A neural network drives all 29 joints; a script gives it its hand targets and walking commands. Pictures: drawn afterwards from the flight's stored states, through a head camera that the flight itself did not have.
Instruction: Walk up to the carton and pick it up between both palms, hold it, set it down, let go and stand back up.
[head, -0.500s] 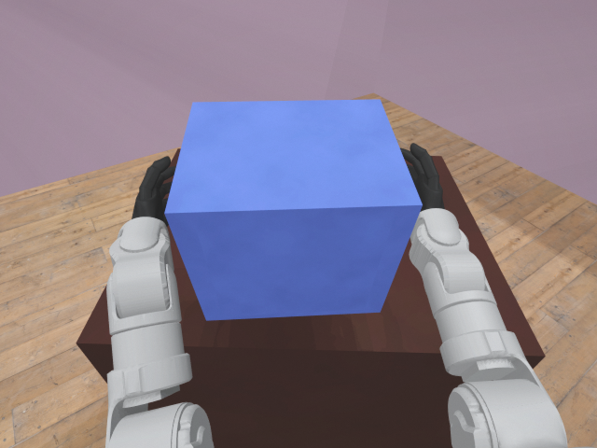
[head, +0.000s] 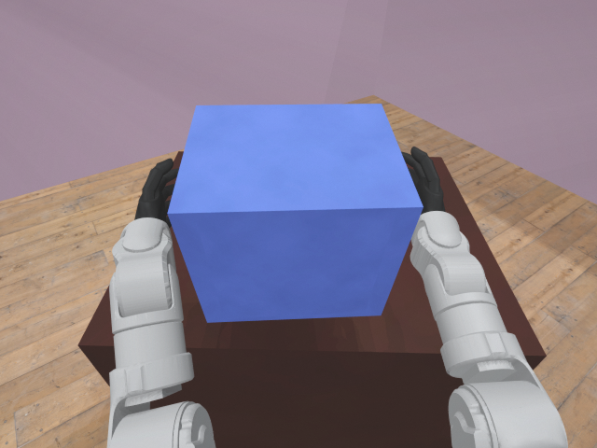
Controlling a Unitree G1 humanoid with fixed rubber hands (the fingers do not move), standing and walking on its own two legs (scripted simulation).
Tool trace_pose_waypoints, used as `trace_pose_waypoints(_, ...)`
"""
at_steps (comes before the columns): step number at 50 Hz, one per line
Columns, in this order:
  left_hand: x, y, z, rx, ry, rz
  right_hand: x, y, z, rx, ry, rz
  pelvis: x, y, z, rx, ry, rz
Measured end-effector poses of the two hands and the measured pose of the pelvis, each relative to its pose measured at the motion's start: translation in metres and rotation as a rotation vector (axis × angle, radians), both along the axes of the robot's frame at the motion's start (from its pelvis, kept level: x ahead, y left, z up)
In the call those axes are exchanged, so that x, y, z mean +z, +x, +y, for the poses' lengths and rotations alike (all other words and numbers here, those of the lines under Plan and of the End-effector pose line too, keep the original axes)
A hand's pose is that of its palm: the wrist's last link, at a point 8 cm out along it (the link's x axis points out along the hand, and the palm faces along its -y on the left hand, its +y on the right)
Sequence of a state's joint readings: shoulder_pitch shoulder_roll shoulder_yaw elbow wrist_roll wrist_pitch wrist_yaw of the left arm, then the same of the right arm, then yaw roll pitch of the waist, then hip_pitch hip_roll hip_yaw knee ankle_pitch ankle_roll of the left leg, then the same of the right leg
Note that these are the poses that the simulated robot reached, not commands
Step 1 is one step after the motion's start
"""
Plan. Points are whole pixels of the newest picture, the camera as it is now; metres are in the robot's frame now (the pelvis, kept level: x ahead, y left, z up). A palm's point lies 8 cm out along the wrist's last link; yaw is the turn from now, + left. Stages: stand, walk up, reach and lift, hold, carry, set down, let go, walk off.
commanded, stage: set down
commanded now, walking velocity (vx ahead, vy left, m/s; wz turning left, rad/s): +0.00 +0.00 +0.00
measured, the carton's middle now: (292, 215) +0.40 +0.00 +0.14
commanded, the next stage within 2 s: none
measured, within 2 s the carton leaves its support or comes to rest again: neither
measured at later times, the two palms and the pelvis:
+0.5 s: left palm (174, 231) +0.36 +0.16 +0.15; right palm (427, 220) +0.36 -0.19 +0.14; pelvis +0.02 -0.01 +0.00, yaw +1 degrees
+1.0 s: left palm (180, 239) +0.37 +0.16 +0.13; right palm (426, 229) +0.36 -0.19 +0.13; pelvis +0.02 +0.00 +0.00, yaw +1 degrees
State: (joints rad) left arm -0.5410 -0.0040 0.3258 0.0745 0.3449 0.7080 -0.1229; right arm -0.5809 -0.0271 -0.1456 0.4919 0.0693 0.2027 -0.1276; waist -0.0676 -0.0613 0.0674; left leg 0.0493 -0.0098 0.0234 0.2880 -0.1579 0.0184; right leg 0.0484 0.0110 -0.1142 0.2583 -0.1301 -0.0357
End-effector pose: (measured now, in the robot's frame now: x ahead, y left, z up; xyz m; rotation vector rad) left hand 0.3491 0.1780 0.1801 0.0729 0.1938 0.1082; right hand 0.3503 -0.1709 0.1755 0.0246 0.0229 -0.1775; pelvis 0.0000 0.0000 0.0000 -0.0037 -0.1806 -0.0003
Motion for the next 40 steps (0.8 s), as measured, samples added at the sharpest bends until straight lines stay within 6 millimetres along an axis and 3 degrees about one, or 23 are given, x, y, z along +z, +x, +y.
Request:
trace_pose_waypoints(9, 0.011, -0.006, -0.007, -0.002, 0.02, -0.079, 0.014, -0.004, -0.007, 0.006, -0.001, -0.087, 0.0, 0.005, -0.002, 0.005, 0.0, -0.003)
trace_pose_waypoints(24, -0.029, 0.012, -0.015, -0.016, 0.048, -0.063, -0.031, 0.011, -0.015, -0.004, -0.022, -0.079, 0.0, 0.02, -0.009, 0.015, 0.003, 0.033)
trace_pose_waypoints(33, -0.035, 0.02, -0.025, -0.046, 0.038, -0.079, -0.034, 0.009, -0.025, -0.033, -0.032, -0.098, -0.001, 0.029, -0.01, 0.016, 0.0, 0.033)
trace_pose_waypoints(40, -0.042, 0.019, -0.021, -0.038, 0.036, -0.055, -0.04, 0.01, -0.021, -0.024, -0.037, -0.075, 0.0, 0.026, -0.007, 0.011, 0.001, 0.039)
